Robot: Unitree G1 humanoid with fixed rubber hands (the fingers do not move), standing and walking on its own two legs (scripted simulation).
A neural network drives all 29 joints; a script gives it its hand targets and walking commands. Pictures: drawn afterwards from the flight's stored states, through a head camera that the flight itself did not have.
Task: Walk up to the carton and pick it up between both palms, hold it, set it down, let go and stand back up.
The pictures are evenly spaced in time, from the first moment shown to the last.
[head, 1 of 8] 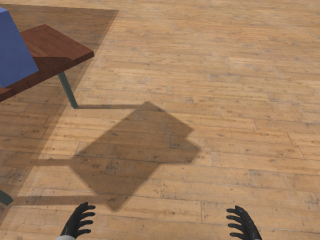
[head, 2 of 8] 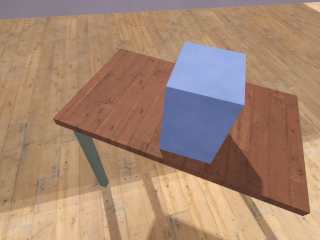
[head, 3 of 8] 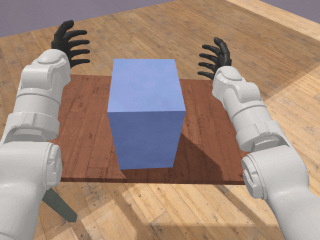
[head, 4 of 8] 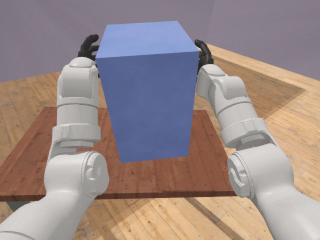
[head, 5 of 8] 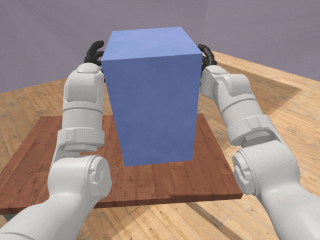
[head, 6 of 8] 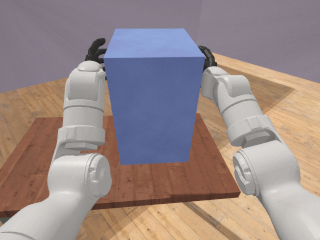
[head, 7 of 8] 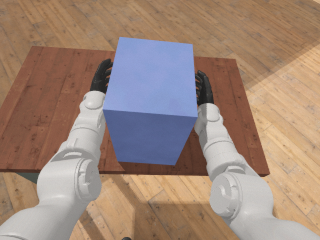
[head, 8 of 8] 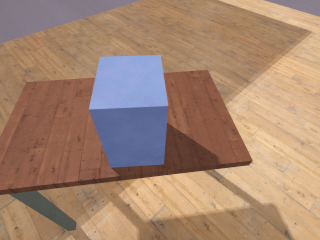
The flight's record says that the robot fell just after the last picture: no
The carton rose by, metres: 0.26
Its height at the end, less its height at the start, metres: +0.00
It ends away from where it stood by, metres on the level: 0.01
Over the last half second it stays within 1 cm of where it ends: yes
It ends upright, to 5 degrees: yes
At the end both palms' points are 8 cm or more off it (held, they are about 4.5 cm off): yes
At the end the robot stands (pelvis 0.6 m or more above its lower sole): yes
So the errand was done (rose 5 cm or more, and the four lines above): yes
